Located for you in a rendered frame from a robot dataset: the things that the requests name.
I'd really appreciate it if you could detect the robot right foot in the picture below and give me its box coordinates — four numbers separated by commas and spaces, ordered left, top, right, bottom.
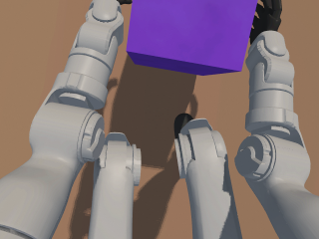
173, 113, 193, 139

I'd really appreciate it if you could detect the carton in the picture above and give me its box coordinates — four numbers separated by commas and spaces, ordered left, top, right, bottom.
126, 0, 258, 76

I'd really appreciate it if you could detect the right robot upper arm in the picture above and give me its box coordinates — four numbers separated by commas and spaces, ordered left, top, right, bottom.
234, 133, 319, 239

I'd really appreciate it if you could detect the right robot hand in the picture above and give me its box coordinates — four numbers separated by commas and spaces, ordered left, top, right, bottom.
249, 0, 282, 45

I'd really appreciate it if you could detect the right robot forearm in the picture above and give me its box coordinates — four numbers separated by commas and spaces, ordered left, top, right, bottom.
245, 30, 307, 151

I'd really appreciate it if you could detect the robot left shin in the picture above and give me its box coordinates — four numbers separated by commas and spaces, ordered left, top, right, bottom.
93, 132, 131, 182

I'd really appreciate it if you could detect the left robot forearm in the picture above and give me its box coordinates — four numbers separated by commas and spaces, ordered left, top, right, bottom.
29, 0, 124, 146

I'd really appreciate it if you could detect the left robot upper arm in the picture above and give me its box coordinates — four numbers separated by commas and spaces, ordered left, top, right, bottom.
0, 102, 106, 239

